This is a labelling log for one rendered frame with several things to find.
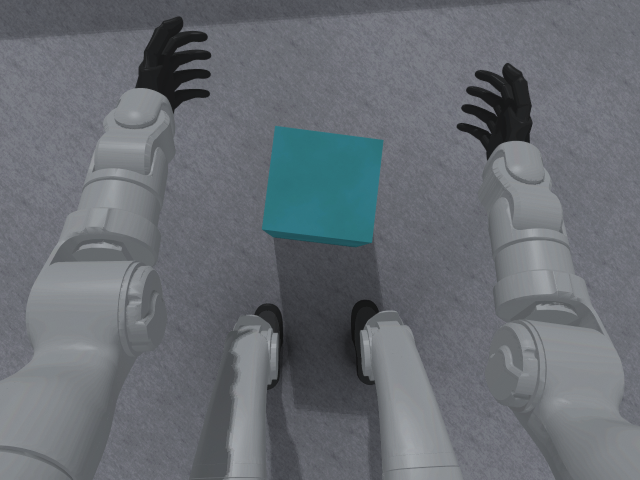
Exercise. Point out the left robot forearm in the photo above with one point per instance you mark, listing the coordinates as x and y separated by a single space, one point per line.
123 193

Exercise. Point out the right robot hand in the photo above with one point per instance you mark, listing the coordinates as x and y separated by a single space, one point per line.
513 121

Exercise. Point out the robot left foot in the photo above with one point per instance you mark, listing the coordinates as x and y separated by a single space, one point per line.
271 314

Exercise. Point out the left robot thigh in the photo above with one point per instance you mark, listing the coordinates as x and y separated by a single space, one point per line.
232 444

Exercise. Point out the robot right upper arm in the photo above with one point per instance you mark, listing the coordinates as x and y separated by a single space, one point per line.
564 384

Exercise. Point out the robot left upper arm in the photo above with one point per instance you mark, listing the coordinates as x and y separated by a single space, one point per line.
88 323

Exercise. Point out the right robot forearm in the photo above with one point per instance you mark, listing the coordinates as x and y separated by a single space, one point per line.
534 269

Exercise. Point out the left robot hand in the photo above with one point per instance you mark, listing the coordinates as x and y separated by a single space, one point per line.
156 72

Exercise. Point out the carton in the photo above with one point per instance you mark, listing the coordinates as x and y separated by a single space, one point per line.
322 187

